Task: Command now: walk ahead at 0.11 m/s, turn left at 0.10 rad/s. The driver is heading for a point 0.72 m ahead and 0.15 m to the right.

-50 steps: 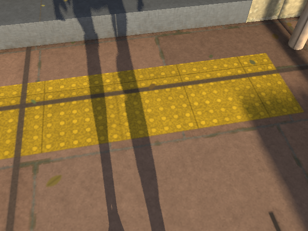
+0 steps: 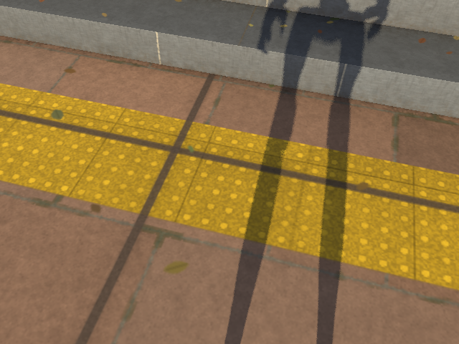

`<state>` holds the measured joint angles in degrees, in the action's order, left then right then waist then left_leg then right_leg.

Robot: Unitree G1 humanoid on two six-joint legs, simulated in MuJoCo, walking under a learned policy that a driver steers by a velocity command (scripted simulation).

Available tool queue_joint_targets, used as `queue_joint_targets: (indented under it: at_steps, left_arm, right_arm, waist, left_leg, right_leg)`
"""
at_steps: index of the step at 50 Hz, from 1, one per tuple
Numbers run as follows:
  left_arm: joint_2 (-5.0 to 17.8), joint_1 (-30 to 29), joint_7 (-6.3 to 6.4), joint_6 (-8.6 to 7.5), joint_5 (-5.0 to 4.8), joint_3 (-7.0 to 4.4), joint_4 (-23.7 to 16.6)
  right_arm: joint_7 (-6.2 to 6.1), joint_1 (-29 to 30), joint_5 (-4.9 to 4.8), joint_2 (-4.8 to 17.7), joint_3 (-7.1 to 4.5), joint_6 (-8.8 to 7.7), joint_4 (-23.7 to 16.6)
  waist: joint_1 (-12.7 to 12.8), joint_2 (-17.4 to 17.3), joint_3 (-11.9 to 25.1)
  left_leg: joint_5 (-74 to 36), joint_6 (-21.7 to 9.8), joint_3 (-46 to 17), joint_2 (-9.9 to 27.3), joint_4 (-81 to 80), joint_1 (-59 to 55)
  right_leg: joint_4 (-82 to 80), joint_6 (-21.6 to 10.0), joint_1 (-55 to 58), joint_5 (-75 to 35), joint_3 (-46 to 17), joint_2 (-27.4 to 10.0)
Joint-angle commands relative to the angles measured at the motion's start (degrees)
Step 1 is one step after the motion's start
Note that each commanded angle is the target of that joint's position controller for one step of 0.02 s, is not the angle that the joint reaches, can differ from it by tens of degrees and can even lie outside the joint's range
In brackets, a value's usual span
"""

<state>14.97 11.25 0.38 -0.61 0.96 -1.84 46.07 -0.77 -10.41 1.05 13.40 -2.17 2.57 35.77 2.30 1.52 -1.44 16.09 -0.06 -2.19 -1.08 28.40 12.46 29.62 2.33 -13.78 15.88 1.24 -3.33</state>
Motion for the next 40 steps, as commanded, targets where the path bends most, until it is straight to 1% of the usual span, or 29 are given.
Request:
queue_joint_targets:
  at_steps: [1, 2, 3, 4, 5, 6, 8, 10, 11, 12, 13, 14, 15, 16, 17, 18, 19, 21, 24, 27, 29, 32, 34, 35, 36, 37, 38, 39, 40]
  left_arm:
    - [6.6, -2.2, 0.21, -0.53, -0.33, -1.61, -3.2]
    - [6.5, -3.3, 0.13, -0.69, -1.05, -1.69, -3.8]
    - [6.7, -4.8, -0.05, -1.21, -1.7, -1.85, -4.5]
    - [7.1, -5.7, -0.35, -1.83, -2.19, -2.15, -5.1]
    - [7.4, -5.6, -0.79, -2.46, -2.67, -2.43, -5.3]
    - [7.4, -5.2, -1.28, -3.04, -2.98, -2.52, -5.3]
    - [6.1, -4.5, -2.26, -3.95, -2.82, -2.06, -4.5]
    - [5.3, -0.7, -3.02, -4.41, -2.37, -1.84, -2.5]
    - [5.3, 3.1, -3.16, -4.44, -2.13, -2.02, -0.8]
    - [5.7, 7.3, -3.03, -4.24, -1.9, -2.37, 1.0]
    - [6.5, 12.0, -2.68, -4.1, -2.06, -2.75, 2.2]
    - [11.1, 17.8, -1.91, -4.3, -1.73, -3.54, 2.5]
    - [17.0, 18.8, -2.45, -4.75, -0.88, -4.63, 1.6]
    - [13.9, 13.9, -2.36, -5.23, -0.7, -3.71, 0.2]
    - [10.9, 11.0, -2.01, -5.42, -1.01, -2.85, -0.6]
    - [10.0, 9.0, -1.9, -5.46, -0.78, -2.4, -1.2]
    - [9.5, 7.9, -1.8, -5.37, -0.64, -2.12, -1.3]
    - [8.2, 8.9, -1.51, -5.28, -0.62, -1.58, -1.1]
    - [7.9, 11.7, -1.08, -4.95, -0.94, -1.3, -0.1]
    - [8.2, 13.0, -0.39, -4.19, -0.98, -1.08, 0.8]
    - [8.7, 14.8, -0.03, -3.94, -1.18, -1.11, 1.5]
    - [9.3, 16.9, -0.02, -3.43, -1.58, -1.3, 2.8]
    - [9.7, 17.4, 0.03, -2.95, -1.85, -1.58, 3.4]
    - [10.1, 17.0, 0.13, -2.76, -1.92, -1.82, 3.5]
    - [10.9, 16.4, 0.27, -2.61, -1.87, -2.13, 3.4]
    - [11.9, 16.1, 0.46, -2.37, -1.78, -2.52, 3.4]
    - [12.1, 14.9, 0.57, -1.89, -1.49, -2.59, 3.1]
    - [11.4, 13.8, 0.76, -1.86, -0.99, -2.2, 2.1]
    - [3.7, 19.7, 0.28, -2.67, -0.08, -0.1, 0.2]
  right_arm:
    - [0.1, -1.9, -0.18, 10.4, -2.84, -1.43, -2.8]
    - [-0.1, -4.0, -0.59, 11.9, -3.16, -1.56, -2.2]
    - [-0.31, -5.9, -0.84, 12.3, -3.23, -1.9, -1.5]
    - [-0.51, -7.3, -0.98, 12.0, -3.18, -2.5, -1.0]
    - [-0.64, -8.0, -1.22, 11.5, -3.11, -3.21, -0.6]
    - [-0.67, -7.7, -1.66, 11.0, -3.03, -3.73, -0.6]
    - [-0.46, -4.8, -2.16, 10.8, -2.98, -4.13, -1.1]
    - [0.09, -1.4, -2.5, 11.5, -3.19, -3.9, -1.7]
    - [0.3, -0.7, -2.63, 11.2, -3.14, -3.71, -1.5]
    - [0.45, -1.4, -2.29, 9.9, -2.78, -3.66, -1.1]
    - [0.61, -1.2, -1.86, 7.5, -2.01, -3.87, -1.1]
    - [0.83, -0.2, -1.01, 2.9, -0.61, -4.35, -2.3]
    - [0.26, -0.8, -2.54, 5.0, -1.35, -5.34, -5.1]
    - [-0.03, -1.3, -3.87, 8.7, -2.32, -6.23, -4.1]
    - [0.22, -0.7, -3.79, 9.9, -2.64, -6.69, -3.4]
    - [0.3, -1.0, -2.89, 9.1, -2.63, -6.91, -2.2]
    - [0.42, -0.8, -2.1, 8.7, -2.77, -7.05, -1.7]
    - [1.0, -1.0, -1.78, 7.5, -2.7, -6.9, -0.9]
    - [1.22, 1.6, -1.64, 6.1, -2.35, -6.6, -1.7]
    - [1.84, 7.5, -1.83, 4.2, -1.42, -7.09, -3.5]
    - [2.63, 11.6, -2.12, 3.5, -0.96, -7.53, -4.6]
    - [3.77, 15.8, -2.51, 3.6, -0.74, -8.09, -5.8]
    - [4.43, 17.5, -2.64, 4.1, -0.78, -8.49, -6.5]
    - [4.65, 17.1, -2.59, 4.7, -0.98, -8.64, -6.5]
    - [4.61, 15.3, -2.43, 5.9, -1.43, -8.66, -6.1]
    - [4.29, 11.7, -2.22, 7.4, -2.12, -8.49, -5.2]
    - [3.69, 3.4, -2.21, 9.7, -3.28, -8.29, -2.9]
    - [2.76, -7.1, -1.94, 12.0, -4.16, -7.94, -0.3]
    - [2.15, -14.2, -0.14, 17.7, -5.31, -7.79, 1.0]
  waist:
    - [-3.3, -11.3, 2.7]
    - [-4.2, -13.4, -1.1]
    - [-5.1, -14.9, -4.1]
    - [-5.7, -15.7, -5.5]
    - [-5.6, -15.6, -5.6]
    - [-5.1, -13.9, -5.1]
    - [-3.8, -10.3, -3.7]
    - [-1.3, -8.9, -1.1]
    - [0.7, -8.1, 0.4]
    - [2.2, -6.8, 1.5]
    - [4.0, -4.4, 2.0]
    - [5.5, 8.2, 3.1]
    - [4.5, 17.1, 2.8]
    - [2.7, 10.2, -1.7]
    - [1.7, 7.1, -4.8]
    - [0.7, 4.4, -4.6]
    - [0.1, 3.5, -4.5]
    - [0.0, 4.0, -2.9]
    - [0.6, 2.6, -2.1]
    - [2.0, 2.7, -3.1]
    - [3.4, 2.7, -4.5]
    - [4.1, 2.3, -6.4]
    - [3.4, 2.7, -6.7]
    - [2.3, 3.1, -5.9]
    - [0.7, 4.1, -3.8]
    - [-1.6, 5.6, -0.5]
    - [-6.3, 5.6, 5.2]
    - [-11.1, 5.0, 12.3]
    - [-8.7, -8.9, 23.0]
  left_leg:
    - [14.2, -7.2, -12.5, 8.8, -10.9, -2.4]
    - [23.1, -9.2, -17.2, 11.6, -14.3, -1.3]
    - [26.4, -11.1, -21.5, 14.1, -16.7, -0.5]
    - [25.6, -12.6, -24.9, 16.4, -17.9, -1.7]
    - [23.5, -13.7, -27.0, 18.2, -18.2, -4.1]
    - [21.5, -13.8, -26.8, 18.6, -18.2, -6.0]
    - [14.7, -12.2, -21.4, 16.3, -17.7, -5.6]
    - [8.1, -10.6, -14.5, 12.4, -15.9, 0.7]
    - [7.6, -9.9, -11.9, 11.0, -13.5, 4.6]
    - [8.5, -8.8, -10.0, 9.3, -10.0, 8.5]
    - [9.3, -6.9, -7.8, 7.2, -3.8, 12.9]
    - [11.3, -2.1, -1.0, 1.3, 16.7, 20.2]
    - [18.9, -0.6, -1.3, -2.9, 31.1, 31.7]
    - [15.3, -1.5, -5.0, 1.4, 38.1, 36.3]
    - [8.8, -2.5, -4.6, 3.7, 39.0, 38.5]
    - [3.6, -2.7, -3.5, 5.3, 38.1, 37.3]
    - [-0.5, -2.6, -3.2, 6.6, 35.9, 36.1]
    - [-6.7, -1.7, -1.4, 7.1, 33.7, 32.8]
    - [-11.8, 0.1, 0.6, 6.9, 28.2, 33.9]
    - [-18.2, 1.0, 2.4, 5.9, 16.9, 30.8]
    - [-21.7, 1.1, 3.5, 5.0, 10.5, 28.5]
    - [-21.8, 0.1, 3.9, 3.8, 4.6, 27.6]
    - [-19.1, -1.6, 3.7, 3.2, 2.1, 27.5]
    - [-17.2, -2.7, 4.0, 2.5, 1.1, 26.0]
    - [-15.1, -3.8, 4.7, 1.1, 0.7, 22.3]
    - [-12.8, -5.1, 5.8, -0.6, 1.0, 16.9]
    - [-13.8, -7.0, 7.1, -2.3, -0.4, 5.9]
    - [-15.9, -9.6, 2.5, 2.3, 1.7, -12.7]
    - [-11.3, -17.5, -22.3, 19.2, 2.9, -38.1]
  right_leg:
    - [4.9, 0.3, -4.8, 5.6, 3.9, 3.7]
    - [8.0, -0.7, -9.6, 8.3, 3.7, 4.0]
    - [11.6, -2.0, -13.3, 10.6, 2.4, 3.6]
    - [16.5, -3.3, -17.4, 13.9, 0.1, 2.2]
    - [20.3, -4.6, -21.3, 16.1, -1.9, 0.6]
    - [20.6, -5.7, -23.0, 16.4, -2.8, -0.5]
    - [14.2, -6.8, -18.7, 12.8, -1.7, -0.7]
    - [5.9, -6.5, -5.6, 3.1, 1.6, 1.8]
    - [1.9, -5.8, 2.5, -3.6, 3.5, 3.6]
    - [1.2, -4.9, 9.4, -4.8, 4.2, 5.2]
    - [-0.4, -5.4, 15.1, -2.3, 1.1, 3.2]
    - [-9.5, -9.3, 19.9, 5.2, -16.9, -9.2]
    - [-19.9, -18.6, 20.4, 21.6, -42.2, -19.7]
    - [-21.7, -19.7, 17.1, 29.6, -43.9, -20.7]
    - [-21.0, -17.6, 15.4, 27.2, -37.4, -18.3]
    - [-20.8, -15.5, 14.2, 20.4, -31.2, -15.3]
    - [-20.9, -14.1, 13.5, 12.8, -26.3, -13.2]
    - [-21.6, -12.7, 12.5, 0.7, -18.4, -9.6]
    - [-21.7, -12.8, 14.3, -14.6, -11.9, -8.2]
    - [-22.4, -11.8, 12.6, -20.2, -6.9, -6.4]
    - [-23.3, -11.7, 12.1, -19.1, -5.9, -6.6]
    - [-22.6, -12.5, 15.1, -20.2, -5.8, -8.7]
    - [-20.4, -12.4, 18.8, -25.0, -5.8, -10.4]
    - [-18.4, -12.0, 20.5, -30.8, -5.6, -10.9]
    - [-15.3, -11.5, 21.9, -40.4, -5.2, -11.1]
    - [-10.3, -11.0, 23.0, -51.4, -4.9, -10.9]
    - [-0.6, -9.9, 21.8, -59.3, -3.2, -9.2]
    - [12.5, -8.3, 11.1, -52.8, -2.9, -7.7]
    - [36.0, -5.1, -12.3, -16.6, -2.0, 1.6]
